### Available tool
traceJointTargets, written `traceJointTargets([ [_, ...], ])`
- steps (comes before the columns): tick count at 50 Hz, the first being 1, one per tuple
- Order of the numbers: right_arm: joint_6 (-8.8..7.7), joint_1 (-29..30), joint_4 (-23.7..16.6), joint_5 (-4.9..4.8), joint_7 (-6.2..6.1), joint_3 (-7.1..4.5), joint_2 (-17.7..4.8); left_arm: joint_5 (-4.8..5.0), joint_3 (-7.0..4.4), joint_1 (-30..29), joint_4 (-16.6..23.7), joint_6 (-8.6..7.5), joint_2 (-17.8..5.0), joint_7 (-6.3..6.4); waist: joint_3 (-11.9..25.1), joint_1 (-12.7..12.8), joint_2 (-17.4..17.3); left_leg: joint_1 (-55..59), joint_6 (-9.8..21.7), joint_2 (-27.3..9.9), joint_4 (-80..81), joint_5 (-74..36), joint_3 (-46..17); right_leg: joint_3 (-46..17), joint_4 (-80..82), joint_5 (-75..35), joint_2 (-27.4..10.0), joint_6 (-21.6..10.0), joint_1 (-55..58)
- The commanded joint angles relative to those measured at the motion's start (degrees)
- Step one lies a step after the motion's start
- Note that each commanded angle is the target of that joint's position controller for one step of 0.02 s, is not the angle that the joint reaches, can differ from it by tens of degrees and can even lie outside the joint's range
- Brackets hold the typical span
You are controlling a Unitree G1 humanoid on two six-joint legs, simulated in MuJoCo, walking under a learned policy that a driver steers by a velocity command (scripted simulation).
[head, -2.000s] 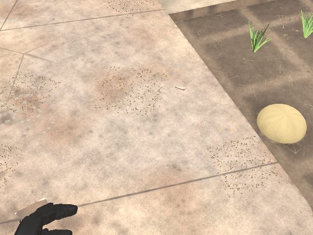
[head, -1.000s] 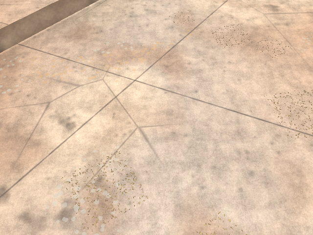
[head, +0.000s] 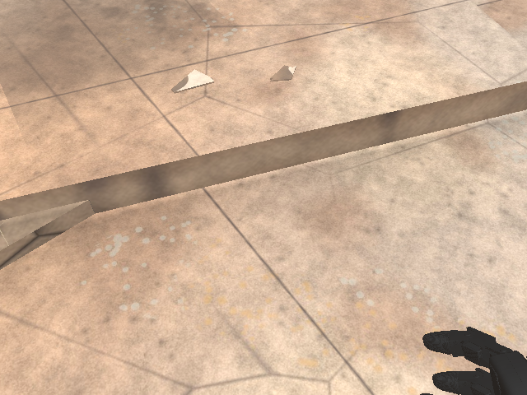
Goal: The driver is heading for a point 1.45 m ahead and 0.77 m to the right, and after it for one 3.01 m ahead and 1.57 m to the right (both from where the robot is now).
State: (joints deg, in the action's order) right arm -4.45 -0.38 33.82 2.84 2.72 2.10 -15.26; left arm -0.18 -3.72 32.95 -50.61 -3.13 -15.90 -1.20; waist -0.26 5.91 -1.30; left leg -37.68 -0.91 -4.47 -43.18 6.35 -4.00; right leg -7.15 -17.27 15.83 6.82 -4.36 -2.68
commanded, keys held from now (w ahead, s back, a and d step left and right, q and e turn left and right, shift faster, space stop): w+e+shift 0.76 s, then w+shift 0.24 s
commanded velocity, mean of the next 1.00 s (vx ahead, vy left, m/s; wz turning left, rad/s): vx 1.00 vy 0.00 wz -0.83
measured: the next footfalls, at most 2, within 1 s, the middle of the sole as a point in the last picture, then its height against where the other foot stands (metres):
left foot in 0.12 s outside the picture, level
right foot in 0.56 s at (363, 337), level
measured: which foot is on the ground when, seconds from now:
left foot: up 0.00-0.10, down 0.12-0.56, up 0.58-0.94, down 0.96-1.00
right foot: down 0.00-0.14, up 0.16-0.54, down 0.56-0.98, up 1.00-1.00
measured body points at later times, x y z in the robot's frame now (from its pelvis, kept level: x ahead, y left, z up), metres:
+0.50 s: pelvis +0.45 -0.02 -0.03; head +0.49 -0.04 +0.42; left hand +0.81 +0.06 -0.07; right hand +0.27 -0.26 -0.15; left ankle +0.28 +0.16 -0.74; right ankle +0.61 -0.17 -0.70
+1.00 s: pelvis +0.89 -0.25 -0.03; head +0.91 -0.26 +0.42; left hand +1.12 -0.05 -0.15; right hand +0.86 -0.58 -0.09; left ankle +1.07 -0.26 -0.74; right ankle +0.65 -0.15 -0.69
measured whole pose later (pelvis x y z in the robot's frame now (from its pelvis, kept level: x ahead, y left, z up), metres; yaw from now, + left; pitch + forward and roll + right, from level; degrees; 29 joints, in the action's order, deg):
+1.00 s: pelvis +0.89 -0.25 -0.03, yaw -50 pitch +1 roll +1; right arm -4.3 -4.1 35.4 2.8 -0.2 -0.2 -16.2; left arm -0.7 -4.3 24.2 -48.1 -3.7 -20.9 -0.5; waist -1.6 3.8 2.1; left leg -29.7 -0.1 -1.0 -35.4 7.0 0.8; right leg -12.4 -45.7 25.0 7.7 -7.3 0.5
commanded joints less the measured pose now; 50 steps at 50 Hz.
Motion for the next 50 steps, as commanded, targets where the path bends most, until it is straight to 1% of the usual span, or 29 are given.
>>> traceJointTargets([
  [1, -0.38, 3.41, -3.69, -1.13, -0.17, -1.17, -5.2, 1.03, -3.17, -8.68, 6.93, -2.13, -11.88, -0.3, -3.79, -4.12, 4.65, 19.12, -0.81, 3.25, 8.19, -10.48, 3.99, -12.65, 11.61, -15.07, -11.42, -7.9, -18.42],
  [4, -0.83, -1.02, -2.33, -0.88, -1.67, -2.76, -8.25, 0.78, -3.63, -6.55, 6.22, -1.56, -13.05, 0.25, 1.33, -5.64, 3.74, 24.86, 0.54, 5.45, 13.26, -2.57, 3.73, -12.56, -1.44, -31.35, -11.75, -5.0, -8.08],
  [5, -1.11, -8.55, -0.16, -0.63, -2.44, -3.74, -9.66, 0.6, -3.79, -6.92, 6.16, -1.44, -13.84, 0.18, 6.34, -9.51, 1.97, 33.74, 1.34, 6.07, 13.92, 1.04, 4.38, -10.43, -12.97, -36.5, -9.29, -3.68, -8.35],
  [6, -1.41, -19.03, 1.76, 0.0, -3.62, -5.03, -12.1, 0.54, -3.52, -8.73, 6.81, -1.76, -12.71, -0.02, 12.1, -14.83, 1.03, 47.11, 2.68, 0.65, 12.24, 6.82, 0.17, -8.75, -28.14, -30.85, -6.7, -2.44, -16.26],
  [7, -1.46, -29.08, 2.56, 1.83, -4.74, -6.61, -16.68, 1.02, -1.47, -8.16, 8.92, -2.34, -4.64, 0.35, 20.72, -16.77, -9.38, 60.76, 5.31, -15.97, 16.44, 31.49, -20.01, -3.72, -48.15, -2.04, -2.48, -2.14, -28.25],
  [8, -0.67, -25.21, 2.44, 1.43, -4.42, -7.38, -19.57, 2.23, -0.23, -4.35, 12.02, -1.83, -2.93, 0.28, 24.62, -11.35, -21.48, 61.68, 9.84, -24.25, 28.67, 43.73, -47.57, 0.34, -60.13, 12.04, -1.55, -2.06, -39.27],
  [9, -0.34, -19.34, 1.69, 0.94, -4.33, -6.68, -13.39, 0.64, -0.53, -9.27, 10.44, -0.64, -6.1, 0.73, 13.95, -10.92, -11.16, 54.03, 10.17, -21.14, 28.99, 45.44, -41.41, 1.62, -63.29, 5.81, -6.42, -2.48, -44.77],
  [10, -0.46, -17.16, 1.94, 0.38, -4.02, -5.68, -8.9, -0.49, -0.61, -13.78, 10.6, -0.12, -6.62, 0.21, 7.12, -11.05, -4.64, 47.11, 9.44, -18.24, 28.01, 34.01, -29.98, 2.68, -60.75, 2.11, -8.47, -2.13, -44.82],
  [11, -0.62, -17.03, 3.08, 0.56, -3.77, -5.29, -7.23, -0.94, -0.64, -16.37, 10.63, 0.41, -6.19, -0.54, 3.44, -10.36, -1.67, 41.85, 8.55, -15.76, 28.54, 22.01, -21.67, 2.79, -58.61, 0.82, -10.06, -1.56, -43.23],
  [15, -2.44, -20.4, 8.36, -1.65, -3.06, -4.79, -4.66, -1.82, 0.39, -22.5, 14.54, 3.32, -2.69, -2.58, -1.76, -7.02, -4.49, 36.39, 6.16, -12.4, 31.41, -1.13, -3.84, 3.84, -55.67, -0.51, -13.34, -0.26, -45.25],
  [20, -3.4, -17.31, 10.27, -1.5, -3.08, -5.18, -6.61, -1.59, 1.83, -32.09, 19.62, 3.39, -3.32, -4.48, -5.73, -4.54, -1.78, 31.05, 3.73, -7.58, 36.92, -14.2, 13.97, 9.99, -38.17, -15.24, -11.98, -1.11, -39.05],
  [22, -3.4, -19.93, 11.55, -1.41, -3.21, -5.47, -8.43, -1.53, 2.32, -35.59, 20.14, 3.24, -3.2, -5.04, -7.15, -5.39, -0.28, 31.8, 2.45, -6.25, 36.33, -30.0, 18.75, 15.95, -29.33, -17.31, -8.57, -3.31, -32.07],
  [24, -2.67, -22.68, 11.76, -1.54, -3.75, -6.25, -11.87, -1.47, 1.89, -33.05, 18.92, 3.06, -4.84, -4.65, -3.57, -3.53, -2.54, 37.65, 1.46, -7.3, 28.1, -56.7, 19.72, 19.31, -26.8, -14.67, -3.93, -5.32, -25.28],
  [26, -0.69, -20.63, 10.71, -1.03, -4.55, -7.28, -15.52, -1.42, 0.32, -19.15, 15.13, 2.72, -8.28, -3.64, 4.17, 4.61, -4.97, 37.59, 1.85, -10.01, 8.35, -69.14, 18.66, 17.96, -26.53, -8.7, -0.73, -7.78, -10.12],
  [27, 0.14, -17.92, 9.3, -0.76, -4.47, -7.38, -15.73, -1.46, -1.32, -6.33, 11.03, 2.43, -10.94, -2.6, 9.62, 10.01, -4.15, 30.68, 2.64, -10.4, -8.56, -63.84, 17.27, 14.3, -23.67, -6.86, -0.12, -10.09, 4.95],
  [28, 0.46, -18.45, 9.43, -0.11, -3.54, -7.01, -12.84, -0.9, -2.97, -3.96, 8.76, 2.63, -13.56, -0.91, 9.03, 8.54, 2.86, 17.66, 1.78, -2.86, -29.8, -17.59, 17.04, 7.62, -20.1, -2.83, -2.82, -11.65, 15.23],
  [29, -0.07, -22.76, 4.35, -0.02, -2.82, -5.1, -5.69, -1.81, -4.2, -11.25, 11.18, 3.87, -20.57, -0.15, 10.29, -1.42, 16.54, -4.71, -1.3, 5.63, -52.45, 23.66, 13.68, -20.29, -16.73, -7.54, -16.4, -18.73, 25.32],
  [30, -1.53, -17.48, -0.02, -0.67, -2.96, -5.1, -9.54, -1.48, -4.93, -8.56, 13.51, 4.39, -21.34, 0.06, 19.29, 2.73, 9.35, -12.69, -0.88, 5.53, -54.89, 19.89, 0.85, -36.94, -4.79, 3.83, -20.99, -24.28, 30.2],
  [32, -2.92, -13.13, -0.15, -0.57, -3.04, -4.44, -9.97, -0.92, -3.86, -11.38, 11.55, 3.47, -16.03, 1.02, 2.93, -2.02, -1.9, -12.07, -0.44, 0.12, -41.51, 13.36, -0.75, -33.58, 3.49, 3.71, -19.53, -19.52, 11.91],
  [33, -2.26, -13.01, 0.23, 0.26, -3.15, -4.12, -9.25, -0.85, -3.34, -13.2, 11.15, 2.51, -14.69, 1.4, -0.13, -4.81, -3.36, -7.54, -1.06, -1.29, -37.12, 14.57, -0.83, -28.55, 3.36, -2.06, -16.58, -18.23, 3.33],
  [36, 1.36, -14.4, 0.39, 1.53, -3.01, -3.84, -7.91, -0.45, -1.82, -15.25, 11.02, 0.11, -11.49, 1.14, -3.21, -9.33, -3.37, 1.73, -3.51, -3.44, -24.75, 19.06, 0.02, -19.27, 5.11, -8.46, -11.34, -17.38, -13.35],
  [40, 1.33, -2.31, -3.95, -0.39, -1.46, -2.01, -3.39, -0.22, -2.26, -15.74, 10.39, -1.4, -11.55, 0.53, -5.44, -6.3, 0.84, 12.64, -3.08, -1.86, -0.64, -5.42, 3.82, -11.43, 8.11, -13.13, -5.06, -12.59, -22.89],
  [43, 0.92, -0.21, -3.33, -1.16, -1.12, -2.38, -4.48, 0.87, -2.29, -11.01, 8.04, -2.18, -11.31, 0.06, -3.25, -2.92, 2.5, 17.73, -0.44, -0.13, 8.52, -16.49, 4.44, -11.95, 8.26, -21.62, -8.14, -9.76, -14.04],
  [45, 0.76, -0.68, -2.81, -0.79, -1.51, -3.3, -6.53, 0.42, -2.43, -8.97, 6.78, -2.0, -12.41, 0.59, -1.67, -2.74, 2.81, 17.29, 1.32, 1.81, 12.1, -11.43, 4.92, -11.99, 2.93, -34.45, -10.22, -8.05, -3.28],
  [46, 0.58, -4.68, -1.6, -0.67, -1.96, -4.22, -8.23, -0.03, -2.68, -8.63, 6.34, -1.83, -14.06, 0.87, 1.24, -4.66, 3.36, 20.38, 2.21, 4.01, 12.02, -5.49, 5.74, -11.59, -3.02, -45.13, -11.05, -6.92, 1.14],
  [47, 0.41, -12.51, 0.63, -0.97, -2.68, -5.39, -10.03, -0.91, -2.82, -9.31, 5.97, -1.52, -15.33, 0.88, 5.7, -9.11, 3.3, 27.5, 3.1, 5.98, 11.94, 0.84, 6.95, -10.14, -13.52, -52.17, -10.5, -5.8, 2.48],
  [48, 0.41, -24.16, 3.53, -0.98, -3.7, -6.46, -11.99, -1.72, -2.53, -12.16, 6.33, -1.47, -14.54, 0.86, 10.12, -16.0, 3.02, 40.3, 3.95, 3.63, 10.83, 4.64, 5.92, -8.02, -28.72, -48.35, -8.57, -4.61, -4.6],
  [49, 0.24, -34.95, 5.33, 0.65, -4.76, -7.91, -16.8, -1.57, -0.82, -11.9, 7.99, -2.03, -8.14, 1.07, 16.9, -19.15, -5.86, 53.2, 6.35, -7.81, 12.04, 27.03, -10.11, -3.63, -52.15, -28.76, -4.11, -3.39, -17.06],
  [50, 0.13, -30.88, 6.41, 1.01, -3.65, -8.62, -19.83, 0.91, 0.83, -4.94, 10.14, -2.56, -2.85, 0.4, 20.92, -10.58, -25.84, 58.93, 11.66, -18.39, 28.49, 36.8, -46.81, -2.25, -64.25, 8.75, 3.72, -1.62, -32.69],
])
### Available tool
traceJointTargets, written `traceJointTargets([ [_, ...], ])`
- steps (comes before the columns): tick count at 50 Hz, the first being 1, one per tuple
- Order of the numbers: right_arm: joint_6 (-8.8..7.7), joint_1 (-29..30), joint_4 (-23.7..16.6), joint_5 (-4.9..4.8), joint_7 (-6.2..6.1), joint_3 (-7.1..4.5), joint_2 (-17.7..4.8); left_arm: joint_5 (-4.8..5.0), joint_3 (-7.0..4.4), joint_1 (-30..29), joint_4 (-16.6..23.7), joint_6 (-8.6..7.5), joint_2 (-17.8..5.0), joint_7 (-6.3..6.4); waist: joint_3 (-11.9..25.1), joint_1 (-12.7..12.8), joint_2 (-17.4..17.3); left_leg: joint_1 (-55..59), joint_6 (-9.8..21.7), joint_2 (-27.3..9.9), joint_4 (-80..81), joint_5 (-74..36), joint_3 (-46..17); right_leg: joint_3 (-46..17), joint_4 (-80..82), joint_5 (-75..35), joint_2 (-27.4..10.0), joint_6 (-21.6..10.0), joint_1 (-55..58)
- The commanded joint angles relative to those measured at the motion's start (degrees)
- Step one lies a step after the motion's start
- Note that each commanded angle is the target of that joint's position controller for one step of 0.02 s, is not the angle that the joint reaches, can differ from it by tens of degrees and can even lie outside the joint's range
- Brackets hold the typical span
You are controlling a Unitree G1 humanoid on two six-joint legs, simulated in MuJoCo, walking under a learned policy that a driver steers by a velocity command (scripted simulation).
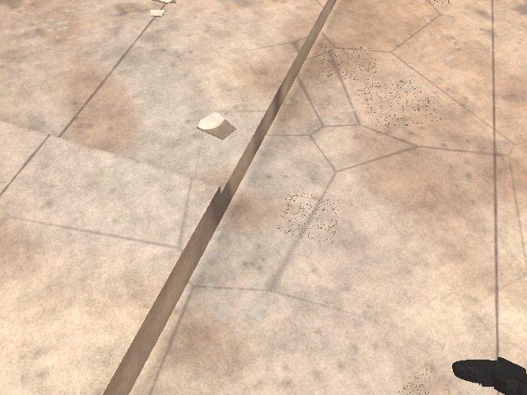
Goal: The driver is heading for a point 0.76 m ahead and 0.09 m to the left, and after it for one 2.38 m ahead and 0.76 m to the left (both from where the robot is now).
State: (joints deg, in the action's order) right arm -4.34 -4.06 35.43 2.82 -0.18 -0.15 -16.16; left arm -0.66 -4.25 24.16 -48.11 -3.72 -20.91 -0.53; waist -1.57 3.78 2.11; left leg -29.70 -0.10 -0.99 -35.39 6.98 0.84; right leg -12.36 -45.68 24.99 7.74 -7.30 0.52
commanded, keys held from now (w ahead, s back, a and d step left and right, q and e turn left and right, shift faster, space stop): w+shift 0.56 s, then w+q+shift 0.02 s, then q+shift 0.42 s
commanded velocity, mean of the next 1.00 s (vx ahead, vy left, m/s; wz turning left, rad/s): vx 0.78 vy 0.00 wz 0.15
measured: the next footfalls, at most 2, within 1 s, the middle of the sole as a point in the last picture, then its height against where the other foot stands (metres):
right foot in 0.42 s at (311, 349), level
left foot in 0.82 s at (272, 221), level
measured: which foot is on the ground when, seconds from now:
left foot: down 0.00-0.40, up 0.42-0.80, down 0.82-1.00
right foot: up 0.00-0.40, down 0.42-0.82, up 0.84-1.00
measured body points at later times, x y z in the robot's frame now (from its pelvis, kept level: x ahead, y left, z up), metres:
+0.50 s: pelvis +0.47 +0.00 +0.01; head +0.51 +0.00 +0.45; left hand +0.67 +0.24 -0.09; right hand +0.43 -0.26 -0.13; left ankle +0.24 +0.14 -0.58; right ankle +0.55 -0.06 -0.71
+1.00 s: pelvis +0.85 +0.01 +0.01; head +0.91 +0.02 +0.46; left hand +0.97 +0.27 -0.10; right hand +0.97 -0.25 -0.12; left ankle +0.94 +0.05 -0.71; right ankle +0.87 -0.14 -0.61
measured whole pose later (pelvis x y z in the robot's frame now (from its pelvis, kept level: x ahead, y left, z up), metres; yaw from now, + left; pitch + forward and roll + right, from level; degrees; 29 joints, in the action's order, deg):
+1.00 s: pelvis +0.85 +0.01 +0.01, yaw +13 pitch +0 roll +0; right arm 0.1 -15.1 46.3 0.3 0.0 -3.8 -16.1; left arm -2.9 0.2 5.2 -40.8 -1.0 -12.6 1.8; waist -7.7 -2.2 0.2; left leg -23.1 8.8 11.3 -27.7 3.8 -1.9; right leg -4.3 -76.4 24.1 -1.3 3.5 -34.6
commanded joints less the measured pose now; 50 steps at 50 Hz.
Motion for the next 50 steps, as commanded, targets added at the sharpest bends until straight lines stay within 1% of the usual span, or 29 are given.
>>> traceJointTargets([
  [1, 0.28, -19.47, 3.22, 0.36, 0.2, -5.76, -13.25, -0.18, 1.59, -0.81, 6.56, -1.4, -1.45, 0.45, 11.89, -7.97, -15.28, 44.6, 11.84, -20.93, 22.4, 41.08, -49.79, 3.16, -36.99, -4.2, -3.08, 0.12, -43.15],
  [2, 0.1, -16.65, 3.37, -0.25, 0.53, -5.13, -9.51, -0.75, 1.44, -6.08, 6.85, -1.13, -2.7, -0.06, 6.49, -8.04, -6.03, 37.28, 12.09, -18.93, 21.27, 34.7, -39.55, 3.97, -34.05, -8.46, -5.66, 0.45, -42.63],
  [3, 0.02, -16.42, 4.79, -0.03, 0.73, -4.58, -7.4, -1.26, 1.5, -10.0, 7.67, -0.91, -2.65, -0.66, 2.74, -7.48, -1.23, 30.86, 10.78, -15.91, 21.8, 27.13, -32.16, 4.59, -30.08, -9.27, -7.18, 0.43, -40.91],
  [5, -0.89, -18.31, 8.16, -0.14, 0.46, -3.56, -5.17, -2.0, 2.28, -11.62, 9.2, 0.03, -0.3, -1.89, -0.21, -5.1, -4.75, 24.73, 9.55, -12.59, 23.76, 20.45, -24.19, 3.28, -25.59, -8.92, -8.65, 1.15, -39.46],
  [7, -1.99, -19.95, 10.22, -1.36, 0.63, -3.46, -5.37, -2.05, 2.87, -13.17, 10.19, 0.7, 0.82, -2.38, -2.33, -3.84, -5.96, 23.24, 9.34, -11.75, 26.81, 16.12, -19.87, 3.4, -21.64, -9.67, -9.15, 1.95, -41.8],
  [10, -2.7, -21.04, 11.62, -2.16, 1.06, -3.49, -6.35, -2.09, 3.78, -22.6, 14.05, 0.38, 0.59, -2.95, -5.82, -4.36, -4.98, 21.77, 9.74, -9.27, 31.86, 3.56, -10.31, 7.86, -9.43, -18.06, -9.67, 3.41, -44.96],
  [14, -3.59, -24.94, 14.28, -3.33, 1.29, -3.34, -6.7, -1.45, 5.45, -30.79, 16.16, -0.31, 2.95, -4.21, -6.81, -5.83, -3.47, 19.69, 8.16, -7.53, 38.5, -18.29, -1.43, 17.24, 7.59, -31.91, -9.29, 1.86, -31.51],
  [17, -3.23, -26.31, 15.78, -2.95, 0.82, -3.76, -10.18, -1.73, 4.89, -29.76, 15.24, -0.3, 1.1, -3.03, -3.17, -4.2, -6.56, 30.72, 7.29, -9.3, 30.98, -46.79, 1.37, 19.51, 11.87, -28.45, -5.8, -0.39, -26.58],
  [19, -1.93, -26.48, 16.79, -2.06, -0.42, -4.09, -12.53, -2.48, 3.52, -19.96, 12.45, -0.01, -1.89, -1.58, 4.59, 1.46, -10.02, 34.72, 6.37, -11.2, 13.49, -65.61, 2.49, 19.62, 11.31, -18.73, -2.0, -2.33, -15.41],
  [20, -1.02, -24.34, 16.64, -1.82, -0.96, -4.14, -12.99, -2.19, 2.35, -7.83, 8.31, 0.11, -3.68, -0.74, 10.04, 7.26, -9.95, 31.79, 5.72, -10.78, -1.47, -64.56, 3.23, 18.57, 13.75, -17.15, -1.84, -3.48, -3.58],
  [21, -0.81, -23.05, 15.43, -1.62, -1.02, -3.66, -10.85, -2.8, 0.8, 2.98, 5.31, 0.25, -6.96, 0.3, 15.63, 11.2, -7.98, 20.49, 5.72, -8.64, -20.2, -48.26, 3.06, 11.21, 12.57, -9.91, -9.17, -5.36, 11.36],
  [22, -1.21, -27.62, 12.74, -2.58, 0.07, -1.85, -1.04, -4.19, -0.64, 3.48, 4.98, 0.19, -11.56, 0.96, 21.24, 3.84, 8.61, -1.26, 4.56, 1.17, -43.69, 12.28, 1.96, -15.69, 15.01, 1.28, -26.71, -9.96, 26.22],
  [23, -1.72, -26.52, 11.59, -3.58, -0.11, -2.72, -6.02, -2.29, -0.94, 3.34, 5.54, 0.44, -10.48, 0.48, 27.16, 4.99, 7.89, -10.3, 5.77, 4.53, -53.57, 19.34, -6.26, -36.72, 25.1, 3.5, -30.44, -13.76, 28.83],
  [24, -1.91, -18.34, 9.69, -3.38, -0.46, -2.78, -6.76, -1.52, -0.74, -1.3, 4.34, 0.07, -7.32, 0.36, 15.0, 3.22, 2.18, -15.29, 6.31, -0.21, -50.73, 11.96, -6.58, -25.47, 27.28, -1.02, -26.59, -11.66, 20.56],
  [26, -1.7, -14.18, 9.16, -2.24, 0.11, -1.9, -4.27, -1.66, 0.01, -4.56, 2.5, -1.1, -2.65, 0.27, 3.57, -0.83, -4.09, -11.4, 5.68, -3.31, -42.66, 9.47, -6.25, -12.98, 30.65, -11.45, -21.92, -8.82, 2.66],
  [27, -0.75, -15.24, 9.21, -1.33, 0.65, -1.71, -3.41, -1.52, 0.79, -5.32, 1.66, -1.43, -0.33, 0.48, 1.72, -3.7, -3.71, -8.11, 5.16, -4.25, -40.2, 9.42, -6.26, -8.8, 32.61, -12.43, -19.52, -7.32, -3.71],
  [29, 0.87, -14.57, 8.67, -1.08, 1.49, -1.27, -1.58, -0.84, 1.41, -3.94, -0.09, -2.51, 1.48, 0.58, -0.72, -5.64, -0.73, -7.72, 3.7, -5.58, -36.21, 11.44, -6.17, -4.21, 36.55, -14.97, -18.98, -7.18, -8.57],
  [32, 1.04, -6.64, 5.59, -1.14, 1.81, -0.56, 0.0, -0.3, 1.61, -5.69, -1.04, -4.11, 0.74, -0.08, -7.05, -6.9, -1.36, -7.05, 2.44, -4.44, -22.6, 3.16, -1.88, 11.28, 38.48, -49.3, -15.43, -3.68, -15.4],
  [34, 0.03, -4.65, 5.95, -1.84, 2.68, 0.12, 1.33, 0.42, 2.16, -6.6, -1.28, -4.82, 2.02, -0.66, -5.05, -5.91, -0.03, 4.71, 2.59, -0.99, -6.66, -13.06, 4.23, 20.33, 36.81, -54.48, -10.15, -0.44, -19.32],
  [36, -0.23, -4.41, 6.87, -2.2, 3.27, -0.08, 1.06, 1.45, 1.91, -4.24, -1.86, -5.49, -0.15, -0.16, -1.63, -4.89, 0.5, 10.32, 3.66, 2.0, -0.55, -23.27, 6.74, 20.75, 33.55, -58.31, -11.51, 1.66, -14.4],
  [38, 0.11, -11.67, 9.61, -1.05, 2.95, -1.13, -1.48, 1.74, 1.17, -5.56, -1.04, -4.9, -2.59, 1.48, 3.95, -7.54, 2.85, 16.71, 5.06, 5.94, -1.3, -20.38, 8.3, 21.78, 21.59, -69.87, -12.86, 4.14, -8.8],
  [40, 0.25, -25.16, 13.37, 0.63, 2.46, -3.44, -6.26, 1.42, 0.4, -8.74, 0.34, -3.19, -4.79, 2.82, 8.52, -14.09, 3.09, 28.76, 7.89, 6.81, 2.47, -17.89, 5.14, 21.48, -2.08, -66.28, -13.85, 6.73, -10.93],
  [41, 0.16, -29.22, 14.4, 0.36, 1.66, -4.74, -8.6, 1.37, 0.04, -10.01, 0.18, -2.38, -4.26, 2.76, 8.31, -16.92, -2.92, 32.45, 11.4, 2.55, 9.3, -29.04, 0.45, 23.83, -25.87, -33.36, -7.03, 8.27, -15.69],
  [42, 0.64, -25.51, 13.28, -0.29, 1.29, -5.87, -14.04, 0.09, 1.41, -1.09, 2.24, -1.77, 2.43, 2.66, 10.57, -7.88, -15.72, 44.2, 17.11, -11.32, -2.03, -82.63, -16.7, 20.18, -47.76, 12.24, -1.25, 10.35, -33.09],
  [43, 1.18, -23.1, 10.52, -1.98, 1.29, -7.12, -16.41, 0.37, 2.07, 4.69, 4.33, -1.09, 1.38, 2.81, 25.86, -6.79, -12.58, 53.11, 26.2, -20.2, 3.02, -79.23, -32.38, 9.02, -54.33, 7.2, -2.48, 10.66, -39.57],
  [44, 2.35, -15.63, 6.92, -2.99, 0.59, -7.17, -13.6, -0.76, 2.33, 2.32, 4.46, -0.68, -0.26, 2.79, 23.43, -5.72, -4.44, 45.12, 26.37, -18.11, 8.39, -57.04, -34.61, 7.44, -51.17, 0.52, -5.71, 9.91, -39.46],
  [46, 4.04, -11.76, 6.53, -3.09, -0.36, -5.45, -7.17, -2.54, 1.91, -6.13, 6.39, 0.77, -0.8, 2.31, 9.39, -3.43, 2.91, 26.16, 22.48, -11.6, 14.7, -33.2, -29.77, 7.73, -41.33, -0.18, -8.63, 10.42, -39.0],
  [48, 4.14, -13.75, 7.35, -2.9, -0.37, -5.38, -6.76, -2.81, 2.22, -8.26, 7.92, 3.62, 0.29, 2.49, 5.24, -2.5, 2.57, 16.07, 19.28, -8.71, 15.98, -35.51, -25.88, 7.75, -31.94, -0.12, -9.95, 11.25, -34.28],
  [50, 3.93, -13.83, 7.1, -2.25, -0.01, -6.24, -8.98, -2.45, 2.83, -9.19, 8.93, 4.55, 1.96, 2.76, 7.11, -2.14, 1.44, 13.28, 16.54, -5.49, 14.66, -39.08, -23.33, 8.58, -25.93, -2.22, -9.79, 11.53, -31.36],
])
